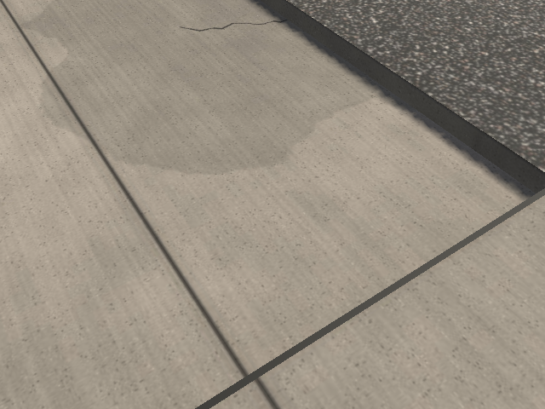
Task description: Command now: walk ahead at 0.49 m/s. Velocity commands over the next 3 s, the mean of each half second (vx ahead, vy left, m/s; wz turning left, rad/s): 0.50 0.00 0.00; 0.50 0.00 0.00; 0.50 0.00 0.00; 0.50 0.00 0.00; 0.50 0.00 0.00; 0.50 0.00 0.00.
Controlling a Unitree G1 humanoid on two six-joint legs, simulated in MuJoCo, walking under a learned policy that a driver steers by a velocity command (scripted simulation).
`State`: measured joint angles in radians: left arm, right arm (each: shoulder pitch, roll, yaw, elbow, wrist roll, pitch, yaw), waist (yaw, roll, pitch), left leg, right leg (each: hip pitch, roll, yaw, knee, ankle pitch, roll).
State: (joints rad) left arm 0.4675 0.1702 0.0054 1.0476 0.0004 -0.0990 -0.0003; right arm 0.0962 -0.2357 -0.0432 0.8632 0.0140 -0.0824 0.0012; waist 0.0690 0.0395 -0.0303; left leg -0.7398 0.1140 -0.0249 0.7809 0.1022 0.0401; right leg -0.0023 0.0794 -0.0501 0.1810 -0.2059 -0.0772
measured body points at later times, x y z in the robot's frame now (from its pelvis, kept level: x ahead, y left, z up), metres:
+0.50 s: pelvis +0.30 +0.06 +0.00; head +0.31 +0.07 +0.45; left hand +0.42 +0.33 -0.12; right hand +0.31 -0.19 -0.14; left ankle +0.29 +0.14 -0.75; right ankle +0.40 -0.11 -0.67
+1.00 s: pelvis +0.57 -0.01 +0.00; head +0.59 -0.02 +0.45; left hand +0.63 +0.25 -0.13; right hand +0.67 -0.28 -0.14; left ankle +0.59 +0.16 -0.68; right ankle +0.60 -0.09 -0.75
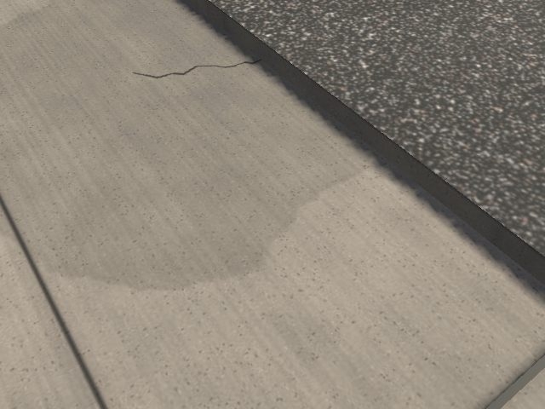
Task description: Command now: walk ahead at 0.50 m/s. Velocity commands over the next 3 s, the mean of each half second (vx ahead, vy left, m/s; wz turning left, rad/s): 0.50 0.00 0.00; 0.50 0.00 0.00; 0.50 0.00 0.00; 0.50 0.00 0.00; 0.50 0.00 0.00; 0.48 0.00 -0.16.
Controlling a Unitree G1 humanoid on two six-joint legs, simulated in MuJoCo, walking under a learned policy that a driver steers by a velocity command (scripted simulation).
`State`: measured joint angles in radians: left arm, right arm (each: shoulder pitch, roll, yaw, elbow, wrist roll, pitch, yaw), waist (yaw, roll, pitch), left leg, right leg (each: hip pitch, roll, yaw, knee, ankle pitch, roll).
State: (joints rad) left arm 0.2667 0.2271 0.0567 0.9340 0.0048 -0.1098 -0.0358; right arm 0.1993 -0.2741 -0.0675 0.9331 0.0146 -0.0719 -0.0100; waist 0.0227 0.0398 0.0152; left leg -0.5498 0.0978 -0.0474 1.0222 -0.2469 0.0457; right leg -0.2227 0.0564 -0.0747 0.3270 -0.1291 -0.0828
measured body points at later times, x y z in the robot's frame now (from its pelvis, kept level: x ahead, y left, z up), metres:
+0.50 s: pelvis +0.28 +0.11 -0.12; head +0.32 +0.13 +0.33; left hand +0.22 +0.38 -0.26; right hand +0.46 -0.13 -0.22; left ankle +0.36 +0.22 -0.85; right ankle +0.06 -0.07 -0.68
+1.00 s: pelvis +0.56 +0.10 -0.12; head +0.59 +0.09 +0.32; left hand +0.78 +0.33 -0.21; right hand +0.53 -0.17 -0.27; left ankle +0.37 +0.22 -0.80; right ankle +0.67 +0.01 -0.85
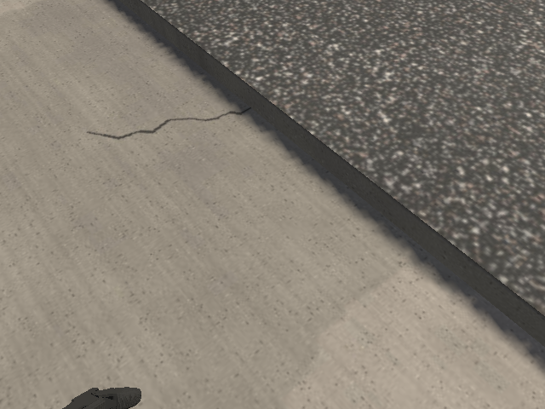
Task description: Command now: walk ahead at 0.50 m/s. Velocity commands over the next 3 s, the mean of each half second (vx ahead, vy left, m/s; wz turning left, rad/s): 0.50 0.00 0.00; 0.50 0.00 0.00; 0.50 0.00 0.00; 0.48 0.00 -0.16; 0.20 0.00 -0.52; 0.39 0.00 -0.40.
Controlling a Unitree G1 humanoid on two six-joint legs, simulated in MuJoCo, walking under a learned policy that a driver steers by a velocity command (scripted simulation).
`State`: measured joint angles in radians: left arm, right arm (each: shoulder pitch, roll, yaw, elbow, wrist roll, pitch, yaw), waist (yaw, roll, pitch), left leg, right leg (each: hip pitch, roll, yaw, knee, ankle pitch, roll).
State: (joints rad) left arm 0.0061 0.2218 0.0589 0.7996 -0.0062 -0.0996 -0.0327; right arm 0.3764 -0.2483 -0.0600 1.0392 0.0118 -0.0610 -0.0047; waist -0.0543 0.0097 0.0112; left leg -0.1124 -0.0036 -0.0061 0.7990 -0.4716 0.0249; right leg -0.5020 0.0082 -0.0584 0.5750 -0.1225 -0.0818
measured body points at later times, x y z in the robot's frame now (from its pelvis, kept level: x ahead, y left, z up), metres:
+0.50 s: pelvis +0.27 +0.04 +0.00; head +0.30 +0.05 +0.45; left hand +0.22 +0.31 -0.14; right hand +0.48 -0.19 -0.09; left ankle +0.40 +0.15 -0.72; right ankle +0.11 -0.09 -0.72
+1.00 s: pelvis +0.53 +0.05 +0.01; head +0.56 +0.05 +0.46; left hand +0.75 +0.28 -0.09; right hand +0.49 -0.22 -0.13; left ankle +0.40 +0.15 -0.72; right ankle +0.71 -0.08 -0.70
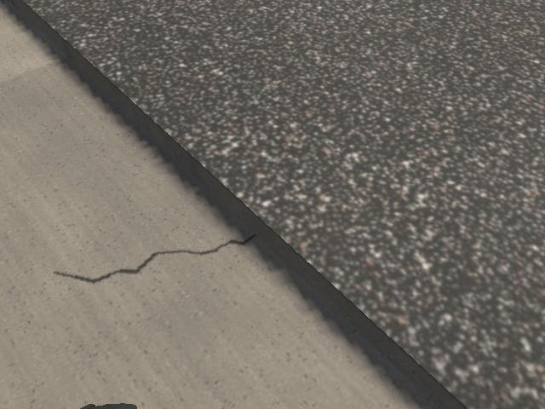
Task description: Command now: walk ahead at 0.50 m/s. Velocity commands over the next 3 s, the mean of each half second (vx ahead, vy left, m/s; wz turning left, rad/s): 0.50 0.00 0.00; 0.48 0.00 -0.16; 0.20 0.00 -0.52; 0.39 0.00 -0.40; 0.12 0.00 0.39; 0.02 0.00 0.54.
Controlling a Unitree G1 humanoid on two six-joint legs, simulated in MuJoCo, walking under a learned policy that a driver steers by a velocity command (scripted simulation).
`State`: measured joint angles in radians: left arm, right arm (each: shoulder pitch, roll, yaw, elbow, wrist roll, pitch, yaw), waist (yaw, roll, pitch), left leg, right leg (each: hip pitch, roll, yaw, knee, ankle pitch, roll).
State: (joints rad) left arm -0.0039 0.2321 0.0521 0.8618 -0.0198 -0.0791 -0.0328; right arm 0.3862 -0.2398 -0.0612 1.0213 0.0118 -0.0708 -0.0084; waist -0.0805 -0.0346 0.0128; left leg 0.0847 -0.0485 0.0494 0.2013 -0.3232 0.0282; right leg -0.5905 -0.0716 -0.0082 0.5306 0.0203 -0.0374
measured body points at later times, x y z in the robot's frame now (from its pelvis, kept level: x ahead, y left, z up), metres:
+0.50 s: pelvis +0.28 -0.02 +0.01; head +0.30 -0.02 +0.46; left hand +0.26 +0.25 -0.13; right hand +0.48 -0.26 -0.10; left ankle +0.47 +0.14 -0.69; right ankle +0.18 -0.12 -0.73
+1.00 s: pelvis +0.56 +0.03 +0.01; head +0.57 +0.03 +0.46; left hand +0.70 +0.28 -0.12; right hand +0.54 -0.22 -0.14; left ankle +0.48 +0.12 -0.73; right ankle +0.64 -0.13 -0.62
